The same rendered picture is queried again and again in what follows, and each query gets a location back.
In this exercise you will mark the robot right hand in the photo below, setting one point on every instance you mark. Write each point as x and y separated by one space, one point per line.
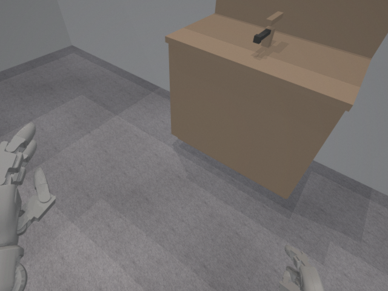
307 279

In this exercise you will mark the robot left forearm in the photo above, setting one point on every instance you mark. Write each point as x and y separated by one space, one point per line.
13 275

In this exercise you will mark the counter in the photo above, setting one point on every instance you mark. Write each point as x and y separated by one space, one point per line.
266 109

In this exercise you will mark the robot left hand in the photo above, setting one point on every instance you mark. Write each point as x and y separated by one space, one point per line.
14 156

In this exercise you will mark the tap lever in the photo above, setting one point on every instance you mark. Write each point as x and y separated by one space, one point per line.
259 37

